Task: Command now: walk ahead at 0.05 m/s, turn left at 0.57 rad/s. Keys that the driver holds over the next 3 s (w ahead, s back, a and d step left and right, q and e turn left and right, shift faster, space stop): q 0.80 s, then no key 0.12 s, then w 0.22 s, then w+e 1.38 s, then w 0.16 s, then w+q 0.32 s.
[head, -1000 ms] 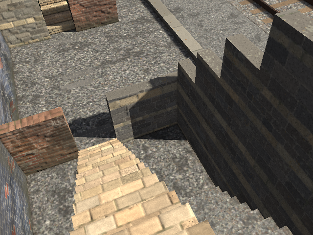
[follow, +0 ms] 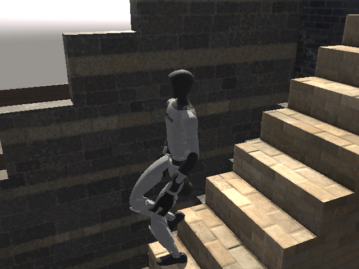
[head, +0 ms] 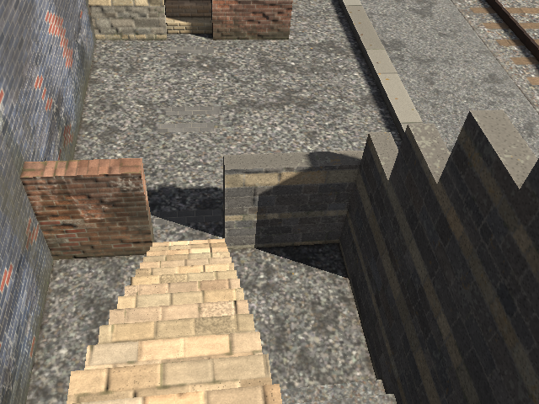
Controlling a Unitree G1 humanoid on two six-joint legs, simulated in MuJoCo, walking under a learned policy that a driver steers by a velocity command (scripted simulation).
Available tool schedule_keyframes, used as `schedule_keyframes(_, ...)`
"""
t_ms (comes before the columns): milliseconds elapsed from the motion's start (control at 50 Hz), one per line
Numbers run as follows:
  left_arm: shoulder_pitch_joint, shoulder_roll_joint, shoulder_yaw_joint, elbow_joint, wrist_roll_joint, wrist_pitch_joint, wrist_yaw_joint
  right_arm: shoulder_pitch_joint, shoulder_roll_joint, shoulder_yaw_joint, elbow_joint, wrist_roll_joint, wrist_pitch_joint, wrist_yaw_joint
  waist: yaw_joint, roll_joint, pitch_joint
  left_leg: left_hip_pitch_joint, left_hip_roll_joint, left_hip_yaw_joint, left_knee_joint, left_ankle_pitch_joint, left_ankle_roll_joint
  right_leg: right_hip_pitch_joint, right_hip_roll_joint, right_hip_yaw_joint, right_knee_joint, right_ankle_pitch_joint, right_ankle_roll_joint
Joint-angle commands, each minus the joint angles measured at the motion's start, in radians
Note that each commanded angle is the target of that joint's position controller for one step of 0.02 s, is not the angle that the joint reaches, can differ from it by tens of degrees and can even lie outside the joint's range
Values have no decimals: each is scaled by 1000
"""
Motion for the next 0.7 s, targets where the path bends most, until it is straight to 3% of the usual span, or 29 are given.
schedule_keyframes(20, -16, 35, -3, -70, -12, 38, -16, 18, -93, 4, -113, -6, -17, -6, 40, 1, -45, 293, 211, -453, -162, 721, 3, -286, 49, 131, -181, -68, 46)
schedule_keyframes(100, -52, 42, -3, -106, -30, 44, -20, -12, -101, 7, -161, -16, -31, -10, 47, 71, -85, 343, 205, -462, -192, 787, -5, -250, 73, 130, -248, -94, 52)
schedule_keyframes(140, -83, 46, -3, -112, -48, 37, -13, -49, -90, 10, -192, -16, -16, -13, 33, 100, -79, 263, 196, -467, -300, 531, -21, -117, 74, 114, -386, -50, 50)
schedule_keyframes(160, -79, 60, 0, -98, -27, 38, -14, -60, -143, -7, -194, -21, -18, -10, 13, 126, -108, 248, 203, -507, -335, 379, -33, -78, 69, 110, -252, 40, 39)
schedule_keyframes(180, -68, 88, 16, -80, -27, 30, -16, -115, -140, -3, -214, -18, -24, -6, 31, 108, -110, 195, 221, -549, -339, 313, -15, -49, 46, 163, -178, 138, 38)
schedule_keyframes(200, -94, 101, 16, -109, -5, 28, -24, -135, -148, 1, -235, -12, -30, 0, 39, 71, -84, 158, 229, -578, -367, 236, -13, -75, 39, 165, -160, 132, 38)
schedule_keyframes(220, -84, 90, 12, -106, 2, -1, -45, -136, -117, 8, -242, 9, -20, -3, 8, 99, -38, 205, 181, -507, -388, 229, -30, -110, 55, 92, -258, 32, 22)
schedule_keyframes(240, -36, 95, 15, -78, -12, -16, -65, -61, -87, -5, -219, 25, 12, -6, -24, 158, -3, 200, 145, -453, -442, 141, -38, -42, 36, 86, -423, -63, -12)
schedule_keyframes(260, -23, 107, 16, -61, -9, -33, -81, -60, -102, -13, -215, 18, 20, -3, -42, 182, 15, 150, 116, -427, -458, 217, -56, 70, 55, 8, -402, 8, -35)
schedule_keyframes(280, -14, 64, 6, -74, -22, -48, -106, -97, -97, -16, -235, 7, 14, 4, -41, 176, 9, 75, 91, -362, -421, 378, -17, 201, 69, -23, -442, 43, -57)
schedule_keyframes(300, -39, 59, -1, -122, -32, -50, -112, -102, -123, -29, -253, -12, 24, 7, -42, 163, 13, 85, 86, -367, -447, 334, 1, 250, 68, 6, -678, -157, -88)
schedule_keyframes(320, -13, 59, -4, -121, -26, -54, -108, -103, -153, -43, -258, -24, 24, 13, -58, 165, 14, 78, 80, -365, -507, 314, -12, 364, 97, -29, -820, -225, -118)
schedule_keyframes(340, 129, 65, 2, -76, -37, -66, -107, -185, -171, -56, -272, -20, 19, 21, 1, 154, -7, -78, 63, -360, -510, 338, -23, 615, 137, -99, -753, -45, -119)
schedule_keyframes(360, 266, 69, 11, -58, -46, -72, -99, -285, -165, -60, -307, -26, 20, 26, 92, 144, -8, -214, 23, -352, -462, 283, -27, 799, 124, -60, -909, -32, -138)
schedule_keyframes(380, 383, 95, 20, -58, -28, -69, -79, -313, -163, -63, -339, -51, 19, 29, 166, 55, -22, -234, -50, -315, -421, -28, -61, 952, 60, 81, -1325, -164, -181)
schedule_keyframes(400, 467, 112, 28, -9, -23, -66, -75, -280, -185, -80, -322, -53, 1, 44, 184, -104, -25, -437, -126, -191, -2, -305, -69, 1162, -86, 259, -1294, -150, -218)
schedule_keyframes(420, 504, 150, 17, -67, -56, -60, -85, -201, -172, -84, -352, -38, -14, 52, 134, -37, -72, -639, -111, -100, 353, -501, -55, 1253, -335, 435, -1127, 235, -251)
schedule_keyframes(440, 524, 269, 59, -83, -48, -68, -80, -227, -175, -92, -399, 9, -53, 65, 139, -96, -173, -823, -69, -74, 472, -446, -115, 1294, -540, 782, -1281, 526, -385)
schedule_keyframes(460, 553, 266, 70, -57, -25, -95, -76, -265, -201, -96, -393, -8, -76, 61, 142, -140, -79, -827, 5, -52, 533, -324, -157, 1138, -602, 870, -1369, 592, -457)
schedule_keyframes(480, 446, 227, 57, -67, -2, -112, -68, -351, -204, -98, -398, -10, -60, 58, 111, -146, 10, -823, 5, -45, 619, -240, -175, 987, -533, 741, -1378, 536, -477)
schedule_keyframes(500, 373, 208, 54, -93, 12, -127, -71, -384, -202, -101, -367, -25, -32, 56, 113, -111, 26, -769, -1, -7, 836, -152, -167, 839, -485, 641, -1386, 552, -493)
schedule_keyframes(540, 273, 160, 36, -104, -7, -128, -73, -324, -185, -101, -337, -27, 25, 72, 42, -51, 60, -677, -5, 39, 1053, -19, -147, 597, -382, 391, -1366, 532, -427)
schedule_keyframes(560, 229, 151, 30, -114, -22, -133, -74, -321, -155, -89, -332, -16, 48, 77, 26, -55, 51, -615, -14, 62, 1132, 50, -154, 497, -356, 280, -1336, 585, -386)
schedule_keyframes(620, 287, 148, 16, -104, -29, -117, -69, -348, -111, -73, -347, -10, 100, 74, 34, -91, 36, -661, -28, 113, 1222, 170, -179, 469, -310, 131, -1267, 455, -279)
schedule_keyframes(660, 367, 159, 16, -78, -31, -123, -65, -395, -94, -63, -372, -27, 116, 70, 68, -128, 57, -758, 2, 142, 1205, 208, -190, 524, -324, 105, -1239, 421, -253)
schedule_keyframes(680, 433, 157, 13, -68, -35, -128, -55, -438, -102, -57, -395, -53, 116, 60, 95, -137, 64, -807, 18, 147, 1152, 218, -190, 570, -336, 95, -1205, 360, -241)
schedule_keyframes(700, 453, 160, 15, -65, -28, -131, -49, -471, -99, -54, -407, -60, 113, 59, 111, -145, 57, -832, 40, 150, 1075, 248, -190, 611, -348, 98, -1180, 332, -230)
Next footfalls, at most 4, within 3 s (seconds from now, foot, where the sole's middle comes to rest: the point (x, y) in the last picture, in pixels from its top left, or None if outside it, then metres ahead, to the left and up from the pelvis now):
0.42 right None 0.04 -0.09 -0.74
0.92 left None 0.08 0.31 -0.74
1.56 right None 0.25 0.26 -0.95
1.94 left None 0.44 0.52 -1.17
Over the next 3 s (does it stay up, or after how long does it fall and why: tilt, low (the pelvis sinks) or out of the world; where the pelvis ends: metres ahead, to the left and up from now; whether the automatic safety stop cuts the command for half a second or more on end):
stays up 0.81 0.16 -0.74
